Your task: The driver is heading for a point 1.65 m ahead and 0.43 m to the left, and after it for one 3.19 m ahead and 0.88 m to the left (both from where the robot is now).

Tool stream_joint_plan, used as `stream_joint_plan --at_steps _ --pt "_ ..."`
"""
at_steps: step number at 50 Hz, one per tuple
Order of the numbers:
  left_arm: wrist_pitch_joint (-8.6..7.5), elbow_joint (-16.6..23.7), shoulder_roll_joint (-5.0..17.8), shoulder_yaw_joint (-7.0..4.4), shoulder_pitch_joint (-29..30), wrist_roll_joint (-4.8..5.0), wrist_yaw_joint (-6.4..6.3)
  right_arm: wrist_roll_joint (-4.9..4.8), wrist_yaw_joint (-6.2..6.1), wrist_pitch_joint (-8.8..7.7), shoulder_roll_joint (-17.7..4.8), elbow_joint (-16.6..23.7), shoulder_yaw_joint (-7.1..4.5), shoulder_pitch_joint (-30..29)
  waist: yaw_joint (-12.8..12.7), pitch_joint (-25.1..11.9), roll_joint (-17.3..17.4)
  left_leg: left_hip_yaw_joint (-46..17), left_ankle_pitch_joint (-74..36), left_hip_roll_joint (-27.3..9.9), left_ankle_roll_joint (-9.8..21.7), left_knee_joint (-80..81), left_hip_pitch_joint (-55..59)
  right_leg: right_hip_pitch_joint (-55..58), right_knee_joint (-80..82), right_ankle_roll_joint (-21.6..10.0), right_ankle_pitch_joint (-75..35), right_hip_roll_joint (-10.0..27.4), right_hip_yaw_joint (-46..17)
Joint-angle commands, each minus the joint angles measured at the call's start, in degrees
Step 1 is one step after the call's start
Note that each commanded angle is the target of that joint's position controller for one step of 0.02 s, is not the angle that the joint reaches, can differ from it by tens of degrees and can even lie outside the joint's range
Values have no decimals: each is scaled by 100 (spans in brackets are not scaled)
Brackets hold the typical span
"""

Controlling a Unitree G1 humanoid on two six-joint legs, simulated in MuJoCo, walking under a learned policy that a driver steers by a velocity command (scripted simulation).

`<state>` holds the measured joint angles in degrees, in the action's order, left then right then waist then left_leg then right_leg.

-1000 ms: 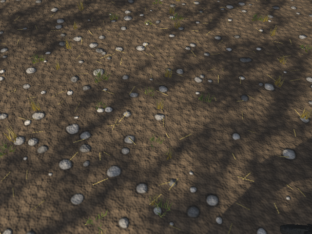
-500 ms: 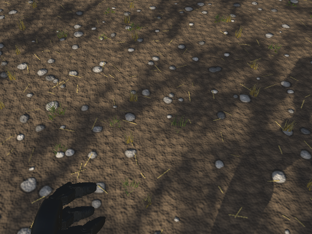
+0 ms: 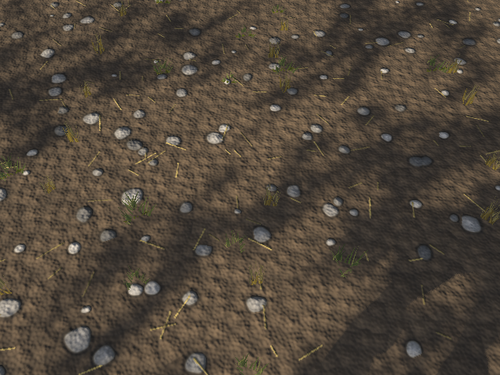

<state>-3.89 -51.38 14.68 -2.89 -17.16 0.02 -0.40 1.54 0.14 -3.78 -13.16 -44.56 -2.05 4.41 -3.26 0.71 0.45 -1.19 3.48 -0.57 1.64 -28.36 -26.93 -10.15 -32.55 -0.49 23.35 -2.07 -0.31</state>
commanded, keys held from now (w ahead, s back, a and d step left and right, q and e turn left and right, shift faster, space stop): no key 0.48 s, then q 0.52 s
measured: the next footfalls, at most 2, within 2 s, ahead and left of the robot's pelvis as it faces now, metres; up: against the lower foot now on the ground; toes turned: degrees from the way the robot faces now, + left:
right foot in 0.26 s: +0.07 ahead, -0.14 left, +0.00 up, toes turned +0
right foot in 1.22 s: +0.17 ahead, -0.11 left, +0.00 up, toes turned +27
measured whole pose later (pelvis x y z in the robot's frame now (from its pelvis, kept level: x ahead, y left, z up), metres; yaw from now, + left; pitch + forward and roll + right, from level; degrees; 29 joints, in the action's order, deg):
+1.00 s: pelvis +0.07 +0.01 +0.01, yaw +13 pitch +3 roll -2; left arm -0.5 -49.8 15.6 -5.1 -4.8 0.3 -4.4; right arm -0.6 -1.2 0.1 -14.9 -45.1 -3.9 9.5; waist 1.0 2.3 -0.1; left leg -6.1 7.8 5.1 4.1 -25.4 -19.7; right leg -27.9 -57.0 3.1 24.0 -1.0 -4.6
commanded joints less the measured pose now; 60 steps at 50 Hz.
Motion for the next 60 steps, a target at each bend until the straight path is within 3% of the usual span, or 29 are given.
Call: stream_joint_plan --at_steps 1,2,3,5,7,10,11,13,14,15,17,20,24,28,30,32,35,36,38,39,40,41,42,43,44,47,51,57,60 --pt "33 38 410 2 -821 32 -2 -52 1 81 -571 4 -149 1202 467 -1932 1147 -2219 -3506 -2006 1663 291 3342 -1656 -2178 236 1662 236 -369" --pt "173 113 567 -56 -477 79 -37 -77 32 115 -572 -11 -130 1014 449 -1539 788 -2190 -2226 -1853 1483 524 2879 -1868 -2430 286 1576 366 -430" --pt "314 125 567 -83 -217 63 -95 -61 34 144 -605 45 -122 705 394 -1173 520 -2034 -1284 -1696 1316 755 2334 -1906 -2421 329 1332 459 -401" --pt "510 115 449 -86 -91 10 -197 -14 -14 204 -716 150 -153 62 166 -747 676 -1676 137 -1386 1034 1223 1253 -1387 -1856 368 715 584 -361" --pt "544 -42 259 -56 -214 -10 -244 26 -52 241 -654 132 -152 -140 77 -645 791 -1190 548 -1056 910 1377 698 -728 -1267 348 240 461 -158" --pt "509 -222 163 -52 -278 -41 -231 -79 -96 265 -537 -1 -125 -144 5 -661 723 -922 1399 -861 789 1339 527 -50 -174 246 -855 366 22" --pt "505 -253 159 -50 -236 -80 -215 -113 -104 277 -491 -67 -110 -68 6 -580 679 -878 1866 -773 658 1333 438 135 169 179 -1094 334 68" --pt "494 -194 355 -60 -108 -165 -198 -96 -96 281 -438 -216 -90 157 105 -221 436 -805 2613 -568 246 1230 284 97 666 -52 -1066 657 -232" --pt "487 -252 678 -141 -23 -77 -211 -100 -102 285 -505 -207 -134 285 339 50 -50 -506 2445 -267 101 1161 477 -499 677 -184 -261 651 -237" --pt "439 -296 553 -133 41 -39 -202 -81 -132 285 -527 -237 -136 222 283 166 -259 -320 2089 -148 20 878 915 -1027 908 -205 268 620 -300" --pt "325 -351 353 -79 229 -74 -200 -105 -169 289 -426 -310 -132 276 375 153 -523 -222 1449 -120 69 544 1339 -1240 1143 -78 137 636 -336" --pt "201 -451 280 -57 179 -42 -181 -88 -172 310 -386 -469 -142 427 373 47 -428 -126 819 -67 127 343 1504 -1044 1088 -13 -310 611 -314" --pt "181 -589 288 -45 38 -17 -184 -116 -156 321 -384 -624 -153 444 310 -39 -236 -97 167 -74 124 219 1617 -809 951 -25 -845 557 -248" --pt "259 -527 608 -183 -50 5 -329 -213 -174 384 -647 -429 -246 122 164 -60 -128 -170 -343 30 254 -158 989 -375 628 -120 -1231 585 -117" --pt "310 -507 654 -242 -196 5 -402 -230 -180 434 -622 -325 -273 81 108 -71 -245 -190 -406 113 265 -443 650 -239 611 -262 -1465 801 -244" --pt "342 -440 750 -304 -212 -4 -463 -217 -168 486 -572 -238 -292 118 107 -74 -523 -94 -184 210 206 -851 303 -91 713 -504 -1879 1254 -561" --pt "327 -161 796 -347 369 36 -537 -176 -99 552 -503 -160 -317 363 299 -110 -1050 116 1563 149 192 -1627 105 -144 748 -897 -2564 2080 -1027" --pt "314 -58 810 -357 610 66 -541 -187 -65 561 -498 -132 -321 401 365 -44 -1007 165 1843 75 240 -1569 157 -241 661 -890 -2667 2153 -972" --pt "314 -2 866 -402 702 99 -509 -211 -13 545 -598 -136 -380 551 481 -105 -496 35 889 84 431 -627 987 -677 23 -438 -2191 1701 -380" --pt "311 86 707 -394 457 19 -479 -183 -54 527 -1206 -54 -551 509 261 -122 940 -1480 -477 -608 861 238 1438 -1386 -1256 141 -1292 794 560" --pt "325 333 538 -308 1009 -63 -464 -103 -16 459 -1407 -113 -569 1189 744 -448 1729 -3424 -1234 -1514 1739 1026 2275 -2473 -2804 443 1325 -134 342" --pt "310 357 438 -288 913 -20 -412 -38 9 310 -1252 -112 -449 1308 642 -875 1168 -3588 -1252 -1742 1877 993 2572 -2643 -3764 350 1656 45 -499" --pt "319 310 454 -284 813 56 -372 -87 2 207 -1200 34 -437 920 474 -778 644 -3131 -1211 -1613 1724 883 2375 -2705 -4071 279 1331 138 -600" --pt "326 253 528 -308 804 54 -382 -176 -21 176 -1185 157 -441 574 367 -637 185 -2739 -962 -1406 1482 872 2171 -2755 -3982 250 873 245 -609" --pt "333 247 646 -347 844 12 -415 -233 -63 200 -1111 224 -415 383 323 -600 57 -2495 -672 -1269 1301 920 1999 -2667 -3681 240 485 366 -648" --pt "312 314 557 -343 882 15 -415 -210 -147 315 -1032 250 -388 449 299 -609 422 -2148 -319 -833 1160 1052 1789 -2246 -2839 314 -3 224 -535" --pt "288 418 473 -286 1125 40 -380 -231 -226 391 -1172 306 -457 531 397 -566 628 -2336 371 -754 1149 1151 1756 -1930 -1576 445 -116 55 -571" --pt "203 474 646 -292 1091 91 -208 -226 -248 520 -1229 469 -503 317 379 -503 890 -2841 677 -656 1028 1231 1386 -1112 -506 403 -306 -78 -569" --pt "136 341 679 -312 588 97 -91 -307 -296 609 -1181 551 -476 171 94 -585 819 -2757 485 -403 726 865 1239 -208 905 197 -1131 -22 -378"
